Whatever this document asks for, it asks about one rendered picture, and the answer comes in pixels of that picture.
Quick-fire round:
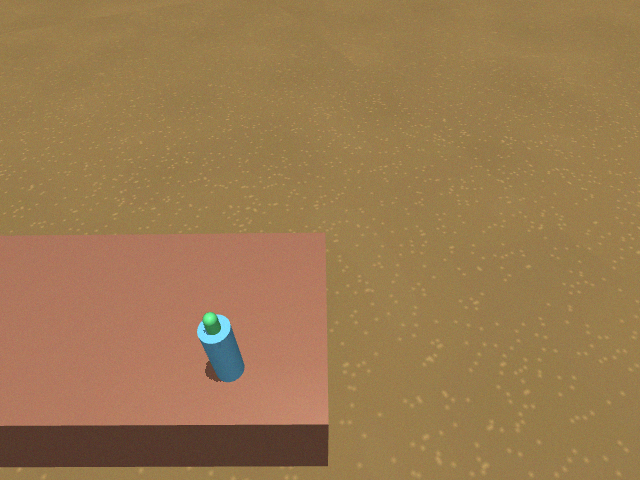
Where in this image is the bottle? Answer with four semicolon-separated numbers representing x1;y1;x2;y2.
197;312;244;382

